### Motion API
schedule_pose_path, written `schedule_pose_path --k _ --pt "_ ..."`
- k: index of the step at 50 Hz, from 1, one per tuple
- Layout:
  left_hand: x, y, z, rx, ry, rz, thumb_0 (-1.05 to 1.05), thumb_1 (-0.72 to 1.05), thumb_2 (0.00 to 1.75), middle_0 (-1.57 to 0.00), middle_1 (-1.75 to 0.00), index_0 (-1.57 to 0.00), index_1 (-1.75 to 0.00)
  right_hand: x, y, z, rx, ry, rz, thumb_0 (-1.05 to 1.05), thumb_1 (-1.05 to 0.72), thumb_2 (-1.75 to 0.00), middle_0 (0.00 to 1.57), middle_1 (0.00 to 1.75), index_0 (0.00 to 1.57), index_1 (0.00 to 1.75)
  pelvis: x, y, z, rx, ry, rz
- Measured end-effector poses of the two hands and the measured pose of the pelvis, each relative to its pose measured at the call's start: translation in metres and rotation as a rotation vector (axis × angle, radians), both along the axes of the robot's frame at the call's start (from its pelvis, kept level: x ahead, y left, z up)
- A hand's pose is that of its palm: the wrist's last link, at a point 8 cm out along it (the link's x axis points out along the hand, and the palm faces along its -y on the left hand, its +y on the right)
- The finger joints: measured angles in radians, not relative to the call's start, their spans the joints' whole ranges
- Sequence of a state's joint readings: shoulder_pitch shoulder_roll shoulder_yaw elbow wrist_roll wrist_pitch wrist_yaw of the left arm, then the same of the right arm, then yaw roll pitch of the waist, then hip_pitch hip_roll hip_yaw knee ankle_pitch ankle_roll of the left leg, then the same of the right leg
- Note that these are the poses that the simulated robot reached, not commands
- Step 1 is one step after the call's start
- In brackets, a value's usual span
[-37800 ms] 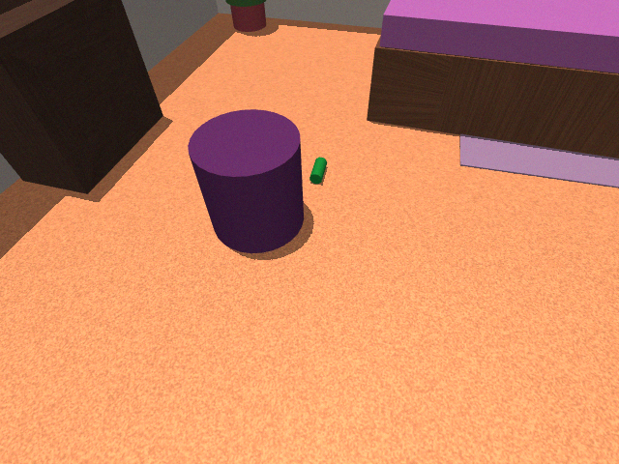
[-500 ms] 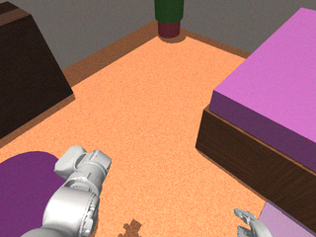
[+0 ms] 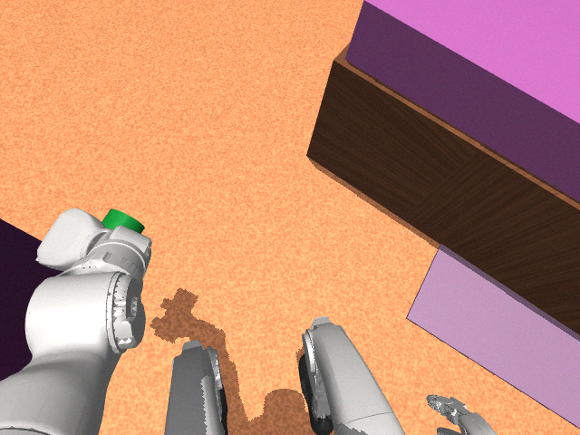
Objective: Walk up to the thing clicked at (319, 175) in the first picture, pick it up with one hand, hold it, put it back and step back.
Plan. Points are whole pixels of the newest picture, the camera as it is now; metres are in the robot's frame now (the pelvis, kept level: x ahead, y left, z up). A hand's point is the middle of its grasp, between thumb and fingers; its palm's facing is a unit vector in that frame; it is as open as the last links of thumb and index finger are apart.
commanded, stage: crouch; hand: left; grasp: from above
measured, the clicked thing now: (104, 254) +0.42 +0.25 -0.16
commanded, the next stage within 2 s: lower in 1.42 s
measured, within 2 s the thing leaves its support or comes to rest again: neither
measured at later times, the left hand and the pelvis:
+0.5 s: hand (143, 246) +0.47 +0.23 -0.30, palm faces -0.18 -0.39 -0.90, open 8.8 cm; pelvis -0.02 +0.00 -0.18, yaw -3 degrees
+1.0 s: hand (151, 252) +0.49 +0.23 -0.39, palm faces -0.22 -0.37 -0.90, open 8.6 cm; pelvis -0.03 +0.00 -0.26, yaw -4 degrees
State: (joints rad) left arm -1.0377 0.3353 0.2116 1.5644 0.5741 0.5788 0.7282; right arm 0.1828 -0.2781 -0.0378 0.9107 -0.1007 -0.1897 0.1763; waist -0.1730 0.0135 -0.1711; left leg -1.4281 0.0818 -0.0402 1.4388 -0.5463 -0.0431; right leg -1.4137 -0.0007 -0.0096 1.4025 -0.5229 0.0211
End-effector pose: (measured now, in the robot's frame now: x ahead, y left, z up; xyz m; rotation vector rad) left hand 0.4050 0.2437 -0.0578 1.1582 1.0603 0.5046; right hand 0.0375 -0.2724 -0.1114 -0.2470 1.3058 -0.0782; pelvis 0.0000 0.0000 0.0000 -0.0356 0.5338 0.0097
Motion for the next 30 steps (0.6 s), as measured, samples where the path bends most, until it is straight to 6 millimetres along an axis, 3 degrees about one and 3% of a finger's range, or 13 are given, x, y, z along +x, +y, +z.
schedule_pose_path --k 7,14,20,30 --pt "0.029 -0.003 -0.073 -0.030 -0.057 -0.024 -0.02 0.11 0.49 -0.71 -0.53 -0.75 -0.54 -0.027 0.013 -0.075 0.025 0.047 -0.045 0.01 -0.89 -0.90 0.20 0.29 0.20 0.30 -0.020 0.002 -0.070 -0.021 0.080 -0.008" --pt "0.049 -0.002 -0.123 -0.020 -0.057 -0.049 -0.02 0.13 0.43 -0.75 -0.47 -0.79 -0.48 -0.048 0.023 -0.131 0.058 0.075 -0.099 0.01 -0.90 -0.90 0.20 0.29 0.20 0.30 -0.024 0.004 -0.121 -0.028 0.130 -0.015" --pt "0.060 -0.008 -0.159 -0.036 -0.041 -0.054 -0.01 0.16 0.37 -0.77 -0.44 -0.81 -0.44 -0.061 0.023 -0.162 0.061 0.103 -0.114 0.01 -0.90 -0.90 0.20 0.29 0.20 0.30 -0.024 0.004 -0.157 -0.029 0.155 -0.019" --pt "0.073 -0.009 -0.214 -0.038 -0.029 -0.077 -0.01 0.17 0.29 -0.80 -0.42 -0.84 -0.42 -0.077 0.009 -0.198 0.035 0.142 -0.093 0.00 -0.91 -0.90 0.20 0.29 0.20 0.30 -0.028 0.004 -0.205 -0.028 0.158 -0.025"
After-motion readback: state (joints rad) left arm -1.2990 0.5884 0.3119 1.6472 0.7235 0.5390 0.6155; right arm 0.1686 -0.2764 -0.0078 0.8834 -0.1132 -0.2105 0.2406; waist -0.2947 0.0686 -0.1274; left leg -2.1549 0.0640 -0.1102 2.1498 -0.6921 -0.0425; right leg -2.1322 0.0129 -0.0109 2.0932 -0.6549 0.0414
